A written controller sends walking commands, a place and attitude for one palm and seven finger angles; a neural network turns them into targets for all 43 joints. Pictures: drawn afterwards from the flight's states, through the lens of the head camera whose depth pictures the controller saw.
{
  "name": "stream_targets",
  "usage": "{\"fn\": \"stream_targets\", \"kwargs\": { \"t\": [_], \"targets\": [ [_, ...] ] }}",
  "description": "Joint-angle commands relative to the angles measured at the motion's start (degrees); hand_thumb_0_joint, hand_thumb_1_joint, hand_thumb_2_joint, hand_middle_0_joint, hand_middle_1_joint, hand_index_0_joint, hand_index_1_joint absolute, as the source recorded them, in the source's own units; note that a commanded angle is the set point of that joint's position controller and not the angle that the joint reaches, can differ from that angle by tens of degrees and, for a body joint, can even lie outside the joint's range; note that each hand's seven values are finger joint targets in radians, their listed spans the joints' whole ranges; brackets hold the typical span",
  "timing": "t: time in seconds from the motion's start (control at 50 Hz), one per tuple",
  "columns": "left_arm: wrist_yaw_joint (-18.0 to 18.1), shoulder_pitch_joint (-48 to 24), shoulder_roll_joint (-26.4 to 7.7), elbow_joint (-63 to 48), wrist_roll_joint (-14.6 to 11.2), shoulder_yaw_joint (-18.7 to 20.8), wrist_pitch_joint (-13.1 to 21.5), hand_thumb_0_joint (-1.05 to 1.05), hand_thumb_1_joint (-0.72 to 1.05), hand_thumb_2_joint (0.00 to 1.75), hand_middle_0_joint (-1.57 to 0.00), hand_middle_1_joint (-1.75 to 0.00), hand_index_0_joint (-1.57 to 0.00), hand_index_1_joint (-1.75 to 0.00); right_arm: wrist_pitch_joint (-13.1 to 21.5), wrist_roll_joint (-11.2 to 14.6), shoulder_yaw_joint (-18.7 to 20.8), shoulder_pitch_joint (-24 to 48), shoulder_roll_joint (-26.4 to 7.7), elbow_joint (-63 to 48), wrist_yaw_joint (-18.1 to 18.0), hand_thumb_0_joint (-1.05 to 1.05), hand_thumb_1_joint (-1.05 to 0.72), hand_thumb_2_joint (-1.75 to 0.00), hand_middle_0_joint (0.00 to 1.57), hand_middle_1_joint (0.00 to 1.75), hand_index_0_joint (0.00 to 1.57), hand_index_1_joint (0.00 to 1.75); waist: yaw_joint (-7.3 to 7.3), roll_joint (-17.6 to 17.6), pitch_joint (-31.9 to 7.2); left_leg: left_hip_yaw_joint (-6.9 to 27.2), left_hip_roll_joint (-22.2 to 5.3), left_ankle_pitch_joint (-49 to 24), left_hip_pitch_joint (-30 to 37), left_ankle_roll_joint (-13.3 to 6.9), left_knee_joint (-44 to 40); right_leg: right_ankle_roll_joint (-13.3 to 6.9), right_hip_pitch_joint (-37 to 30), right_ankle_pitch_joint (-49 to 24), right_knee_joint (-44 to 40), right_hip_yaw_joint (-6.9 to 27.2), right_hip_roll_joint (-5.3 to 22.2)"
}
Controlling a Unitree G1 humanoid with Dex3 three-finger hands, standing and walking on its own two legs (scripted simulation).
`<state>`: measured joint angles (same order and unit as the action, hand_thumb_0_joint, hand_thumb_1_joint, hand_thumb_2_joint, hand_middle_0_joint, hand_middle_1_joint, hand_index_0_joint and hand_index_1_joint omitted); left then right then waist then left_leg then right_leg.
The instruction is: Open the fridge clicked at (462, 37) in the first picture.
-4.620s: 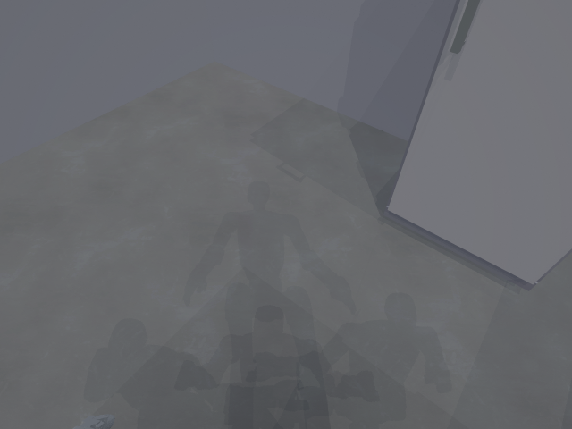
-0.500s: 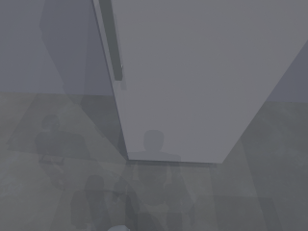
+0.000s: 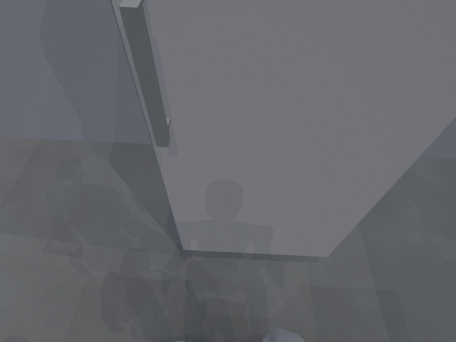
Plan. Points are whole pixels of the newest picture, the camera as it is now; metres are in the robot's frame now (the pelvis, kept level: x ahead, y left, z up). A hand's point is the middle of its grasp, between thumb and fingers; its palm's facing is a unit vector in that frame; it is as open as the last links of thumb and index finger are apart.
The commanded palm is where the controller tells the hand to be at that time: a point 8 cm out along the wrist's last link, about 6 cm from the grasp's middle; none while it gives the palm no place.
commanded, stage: come to a stop and stand still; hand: left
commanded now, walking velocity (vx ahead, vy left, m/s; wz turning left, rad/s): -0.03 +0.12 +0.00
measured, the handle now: (153, 80) +0.48 +0.17 +0.19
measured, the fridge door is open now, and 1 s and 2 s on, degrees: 0 0 0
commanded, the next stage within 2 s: look again from close up in 1.16 s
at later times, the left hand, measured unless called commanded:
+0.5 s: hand out of the picture -0.01 +0.17 -0.16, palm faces +0.10 -0.96 -0.26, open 7.3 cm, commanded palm none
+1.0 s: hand out of the picture -0.04 +0.19 -0.17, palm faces +0.04 -0.98 -0.19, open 7.3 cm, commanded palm none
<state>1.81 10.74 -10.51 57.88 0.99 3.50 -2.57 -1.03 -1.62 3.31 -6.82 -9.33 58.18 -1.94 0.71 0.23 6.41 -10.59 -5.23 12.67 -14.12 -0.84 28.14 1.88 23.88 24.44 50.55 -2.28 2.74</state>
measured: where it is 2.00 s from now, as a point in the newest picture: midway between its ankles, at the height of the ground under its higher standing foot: outside the picture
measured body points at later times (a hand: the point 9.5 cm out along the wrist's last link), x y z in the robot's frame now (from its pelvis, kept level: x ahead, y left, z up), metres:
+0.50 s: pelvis -0.03 -0.03 +0.00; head -0.01 -0.04 +0.45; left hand -0.02 +0.22 -0.14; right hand +0.02 -0.27 -0.16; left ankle -0.07 +0.13 -0.70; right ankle +0.03 -0.14 -0.74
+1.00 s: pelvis -0.04 +0.02 +0.00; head -0.03 +0.02 +0.45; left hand -0.04 +0.24 -0.16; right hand -0.04 -0.19 -0.16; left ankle -0.07 +0.12 -0.74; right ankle -0.04 -0.11 -0.74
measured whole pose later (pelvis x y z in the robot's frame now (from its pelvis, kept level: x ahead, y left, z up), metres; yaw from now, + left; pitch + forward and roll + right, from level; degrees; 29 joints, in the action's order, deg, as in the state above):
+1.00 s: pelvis -0.04 +0.02 +0.00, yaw +0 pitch -1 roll +0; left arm 2.2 14.3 -8.3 66.3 0.4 0.0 0.0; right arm 0.8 -0.6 0.2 -15.7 -7.9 65.5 -1.9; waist 0.2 0.0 1.9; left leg -4.7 0.1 14.9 -7.0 -1.1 22.8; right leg 1.3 10.1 13.2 24.4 -2.3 2.6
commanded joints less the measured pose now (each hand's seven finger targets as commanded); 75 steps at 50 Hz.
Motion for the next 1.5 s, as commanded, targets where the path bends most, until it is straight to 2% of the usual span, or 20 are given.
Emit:
{"fn": "stream_targets", "kwargs": {
  "t": [0.0,0.04,0.06,0.08,0.1,0.22,0.4,0.48,0.52,0.56,0.58,0.64,0.74,0.78,0.84,1.12,1.16,1.2,1.34,1.48],
  "targets": [
    [0.0,8.6,-2.2,-2.0,0.2,0.8,1.0,0.0,0.9,0.9,-0.2,-0.3,-0.2,-0.3,-0.1,0.1,2.8,-0.4,-10.1,-3.2,0.3,0.0,-0.9,-0.9,0.2,0.3,0.2,0.3,1.08,-11.8,-9.4,8.0,-12.4,-23.6,1.9,-5.8,-2.8,-0.7,-9.2,-8.0,-12.7,-1.6,0.3],
    [0.2,10.5,-6.7,-1.7,1.1,1.0,2.3,0.0,0.9,0.9,-0.2,-0.3,-0.2,-0.3,-0.5,0.8,2.4,-2.5,-6.7,-3.3,1.1,0.0,-0.9,-0.9,0.2,0.3,0.2,0.3,1.73,2.3,-9.3,3.4,-4.1,-0.3,-3.4,0.2,8.4,-1.2,-14.6,-22.8,-28.2,4.3,6.4],
    [0.5,7.8,-11.6,-3.0,1.5,1.5,3.1,0.0,0.9,0.9,-0.2,-0.3,-0.2,-0.3,-0.8,1.1,1.3,-5.0,-2.2,-4.6,1.5,0.0,-0.9,-0.9,0.2,0.3,0.2,0.3,0.26,16.7,-7.5,3.2,3.1,19.0,-11.0,2.9,17.7,-6.7,-13.8,-36.3,-31.9,19.5,18.7],
    [0.3,8.7,-12.5,-3.7,0.9,1.0,2.7,0.0,0.9,0.9,-0.2,-0.3,-0.2,-0.3,-1.9,1.0,1.6,-4.1,-3.8,-4.7,1.3,0.0,-0.9,-0.9,0.2,0.3,0.2,0.3,1.94,10.8,-8.2,9.5,2.9,22.6,-7.6,2.2,24.3,-11.0,-8.2,-34.8,-33.2,18.4,22.1],
    [0.5,6.3,-12.5,-3.4,1.0,1.5,2.9,0.0,0.9,0.9,-0.2,-0.3,-0.2,-0.3,-2.5,0.6,1.5,-3.2,-3.6,-4.7,1.2,0.0,-0.9,-0.9,0.2,0.3,0.2,0.3,0.77,13.7,-7.7,11.2,3.5,21.3,-10.5,2.2,29.7,-11.5,-8.4,-34.9,-33.0,19.9,20.3],
    [1.2,4.6,-10.0,-4.0,0.5,1.5,3.0,0.0,0.9,0.9,-0.2,-0.3,-0.2,-0.3,-2.8,0.0,1.9,-4.6,-7.0,-3.4,2.1,0.0,-0.9,-0.9,0.2,0.3,0.2,0.3,1.39,8.2,-7.4,13.2,3.2,8.0,-16.3,4.4,38.6,-9.7,-14.1,-26.8,-32.3,13.3,16.5],
    [0.2,6.3,-11.3,-2.8,1.2,1.8,2.5,0.0,0.9,0.9,-0.2,-0.3,-0.2,-0.3,-1.5,0.7,0.5,-5.4,-5.3,-3.2,2.5,0.0,-0.9,-0.9,0.2,0.3,0.2,0.3,2.77,12.0,-6.5,8.1,3.2,11.4,-8.0,3.7,16.5,-9.2,-12.8,-5.0,-38.3,13.4,14.3],
    [0.2,4.1,-11.2,-1.8,0.9,2.0,2.1,0.0,0.9,0.9,-0.2,-0.3,-0.2,-0.3,-0.3,1.0,-0.4,-11.4,-4.3,-1.2,1.9,0.0,-0.9,-0.9,0.2,0.3,0.2,0.3,0.39,11.1,-8.0,6.4,4.0,7.8,1.6,2.4,2.0,-7.9,-9.5,-4.5,-36.5,11.3,12.3],
    [0.0,3.0,-8.4,-1.5,0.0,1.2,1.4,0.0,0.9,0.9,-0.2,-0.3,-0.2,-0.3,0.6,1.0,-0.6,-16.0,-5.3,0.8,1.4,0.0,-0.9,-0.9,0.2,0.3,0.2,0.3,-1.65,3.7,-7.5,8.3,1.9,3.9,11.3,1.5,-8.4,-3.9,-0.4,1.2,-31.0,7.0,7.6],
    [-0.5,3.4,-3.1,-2.5,-0.2,0.2,1.0,0.0,0.9,0.9,-0.2,-0.3,-0.2,-0.3,0.7,0.3,0.1,-12.8,-11.1,-1.6,0.8,0.0,-0.9,-0.9,0.2,0.3,0.2,0.3,-0.59,-13.2,-2.0,24.6,-12.5,17.3,-2.4,-3.6,-20.2,0.0,-0.7,-1.3,-17.8,-2.3,0.6],
    [-0.4,2.4,-3.3,-1.5,0.4,0.0,0.9,0.0,0.9,0.9,-0.2,-0.3,-0.2,-0.3,0.9,0.3,-0.2,-8.5,-10.2,-1.7,0.6,0.0,-0.9,-0.9,0.2,0.3,0.2,0.3,-0.12,-15.5,-0.4,26.0,-12.0,20.8,-8.4,-4.9,-23.2,0.2,-3.6,-1.4,-13.4,-1.2,0.6],
    [-0.9,5.4,-3.0,1.7,0.5,-0.5,0.8,0.0,0.9,0.9,-0.2,-0.3,-0.2,-0.3,1.2,0.6,-1.2,-4.8,-7.5,-1.0,-0.1,0.0,-0.9,-0.9,0.2,0.3,0.2,0.3,1.65,-11.9,1.0,18.1,-7.1,7.4,-5.9,-5.1,-19.7,-0.4,-3.9,-3.5,-6.6,0.9,0.7],
    [-0.3,7.9,-2.2,4.1,-0.1,-1.9,2.8,0.0,0.9,0.9,-0.2,-0.3,-0.2,-0.3,2.3,1.1,-1.1,-10.7,-6.8,3.0,-0.6,0.0,-0.9,-0.9,0.2,0.3,0.2,0.3,0.86,-5.5,-6.9,13.9,-4.7,-23.7,8.6,-4.0,-7.1,0.2,-10.8,-15.1,-28.0,0.0,1.0],
    [0.2,8.8,-4.6,5.7,-0.3,-1.8,3.5,0.0,0.9,0.9,-0.2,-0.3,-0.2,-0.3,2.9,1.7,-1.3,-12.4,-4.6,3.5,-0.4,0.0,-0.9,-0.9,0.2,0.3,0.2,0.3,-0.4,-1.7,-8.5,12.2,-2.3,-20.5,4.9,-0.9,-5.3,-1.8,-18.7,-30.7,-28.8,4.1,5.7],
    [0.4,7.8,-3.8,6.5,-0.5,-2.3,3.8,0.0,0.9,0.9,-0.2,-0.3,-0.2,-0.3,2.4,1.4,-1.7,-12.1,-4.6,4.8,-0.3,0.0,-0.9,-0.9,0.2,0.3,0.2,0.3,-0.76,5.8,-7.6,11.3,-1.4,-13.9,6.3,0.3,-7.0,-2.9,-16.2,-30.4,-27.6,4.3,5.5],
    [0.5,7.4,-2.5,7.2,-0.5,-2.7,3.0,0.0,0.9,0.9,-0.2,-0.3,-0.2,-0.3,2.5,1.3,-2.4,-13.4,-3.3,7.2,-0.3,0.0,-0.9,-0.9,0.2,0.3,0.2,0.3,-0.35,-0.3,-1.3,11.9,-1.5,-4.7,3.3,-0.3,-11.8,-2.0,-13.7,-17.7,-31.0,3.8,3.8],
    [2.2,10.8,-6.2,7.2,0.4,-3.1,5.9,0.0,0.9,0.9,-0.2,-0.3,-0.2,-0.3,3.7,1.2,-3.2,-10.2,-4.5,1.2,0.6,0.0,-0.9,-0.9,0.2,0.3,0.2,0.3,-0.87,-2.4,-4.5,9.9,0.4,-17.9,1.2,1.3,-0.6,-3.5,-16.1,-51.1,-24.0,4.3,7.5],
    [1.7,10.2,-5.1,5.2,-0.3,-3.2,5.9,0.0,0.9,0.9,-0.2,-0.3,-0.2,-0.3,4.2,1.0,-2.7,-16.3,-3.8,1.7,0.1,0.0,-0.9,-0.9,0.2,0.3,0.2,0.3,-1.69,-1.5,-18.1,11.2,0.1,-19.9,5.3,0.2,-0.4,-4.3,-22.8,-48.0,-18.6,3.6,6.9],
    [0.7,8.2,-3.5,3.0,-0.1,-3.6,3.4,0.0,0.9,0.9,-0.2,-0.3,-0.2,-0.3,2.5,0.9,-2.6,-12.7,-5.4,-0.8,0.4,0.0,-0.9,-0.9,0.2,0.3,0.2,0.3,-0.84,-0.2,1.3,14.5,-0.5,3.6,-4.7,-1.1,-8.3,-3.7,-10.0,-8.6,-26.1,3.6,3.0],
    [0.3,10.6,-3.9,1.0,0.3,-3.1,3.3,0.0,0.9,0.9,-0.2,-0.3,-0.2,-0.3,2.2,0.6,-2.0,-12.9,-6.3,-1.9,0.8,0.0,-0.9,-0.9,0.2,0.3,0.2,0.3,-0.67,-0.4,0.9,15.7,0.0,14.5,-7.2,-1.4,-11.7,-3.6,-9.3,-4.0,-27.8,4.2,2.6]
  ]
}}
